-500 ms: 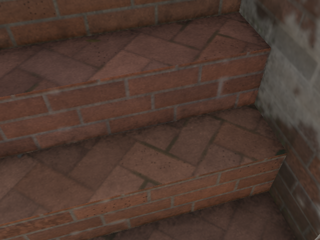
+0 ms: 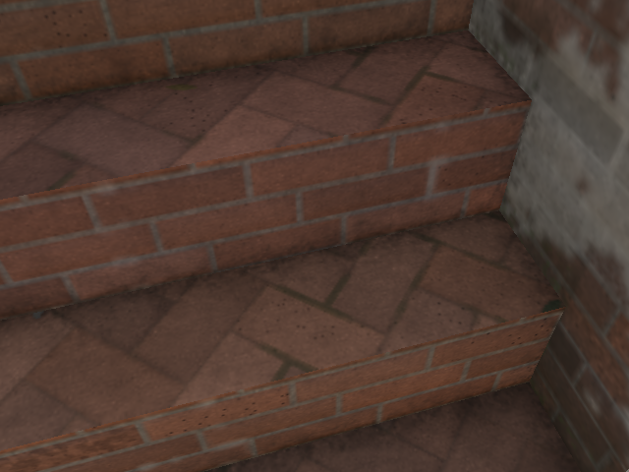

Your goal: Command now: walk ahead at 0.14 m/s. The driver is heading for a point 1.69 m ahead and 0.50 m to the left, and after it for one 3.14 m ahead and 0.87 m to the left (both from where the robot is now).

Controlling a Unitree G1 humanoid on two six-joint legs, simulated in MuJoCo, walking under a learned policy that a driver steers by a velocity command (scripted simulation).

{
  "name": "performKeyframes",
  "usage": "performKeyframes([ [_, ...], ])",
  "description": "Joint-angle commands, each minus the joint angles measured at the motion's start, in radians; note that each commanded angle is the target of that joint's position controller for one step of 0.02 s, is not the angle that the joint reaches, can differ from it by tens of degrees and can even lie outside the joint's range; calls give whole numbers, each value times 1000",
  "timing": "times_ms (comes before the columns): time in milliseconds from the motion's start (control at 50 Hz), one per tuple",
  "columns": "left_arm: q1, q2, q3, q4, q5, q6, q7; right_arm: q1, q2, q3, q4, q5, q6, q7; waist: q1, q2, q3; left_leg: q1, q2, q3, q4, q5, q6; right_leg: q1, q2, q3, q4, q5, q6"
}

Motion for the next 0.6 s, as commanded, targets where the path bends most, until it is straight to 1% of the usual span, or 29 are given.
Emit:
performKeyframes([
  [20,26,73,12,-29,0,-11,2,18,-69,-8,-32,-8,-7,-4,-2,-47,64,59,54,-51,-50,12,46,-137,-156,151,-183,-154,9],
  [40,-6,70,7,-46,0,-18,-2,-3,-70,-8,-39,-9,-8,-3,-6,-43,72,55,58,-48,-53,40,47,-136,-155,148,-186,-128,7],
  [80,-8,73,9,-50,-1,-28,-5,2,-72,-8,-42,-8,-17,-5,-5,-37,47,59,60,-47,-63,50,53,-100,-154,140,-183,-90,3],
  [100,-10,67,10,-51,-1,-32,-5,0,-73,-9,-44,-8,-22,-6,-3,-30,42,56,61,-47,-68,54,54,-85,-154,136,-179,-75,2],
  [120,-4,56,6,-50,-1,-35,-3,11,-68,-9,-40,-3,-32,-9,-2,-32,48,55,59,-47,-73,52,59,-72,-155,139,-189,-73,7],
  [140,-16,54,6,-56,-2,-38,-2,-1,-64,-9,-46,-3,-40,-10,0,-31,54,57,63,-51,-81,69,60,-66,-154,136,-189,-51,8],
  [220,-27,64,7,-64,-3,-49,-5,-28,-66,-12,-66,3,-59,-9,8,-19,24,68,77,-63,-92,133,66,-1,-153,115,-155,101,8],
  [320,-60,78,6,-79,-7,-60,-6,-56,-68,-15,-88,7,-69,-8,9,-25,-7,91,83,-66,-93,210,65,49,-162,103,-125,279,14],
  [340,-62,76,2,-83,-4,-61,-9,-59,-61,-13,-90,4,-69,-4,10,-34,-8,98,85,-64,-92,243,67,52,-166,97,-118,334,21],
  [380,-74,82,0,-86,-5,-62,-10,-69,-64,-15,-102,6,-69,-1,7,-29,-27,113,87,-61,-86,283,66,66,-169,93,-107,398,26],
  [420,-91,86,-2,-93,-6,-62,-10,-82,-65,-15,-110,7,-69,1,7,-23,-41,123,89,-61,-86,299,64,76,-173,92,-105,416,28],
  [500,-126,90,-6,-102,-7,-62,-11,-111,-65,-16,-124,8,-72,1,8,-18,-46,132,93,-64,-94,310,63,78,-178,92,-113,419,30],
  [520,-138,92,-8,-106,0,-55,-13,-107,-60,-15,-126,8,-71,3,9,-26,-52,131,88,-57,-91,300,54,87,-174,93,-107,429,33],
  [600,-164,93,-13,-110,-1,-51,-17,-134,-64,-15,-140,7,-72,6,13,-18,-49,128,89,-59,-104,287,48,85,-178,95,-115,401,35],
])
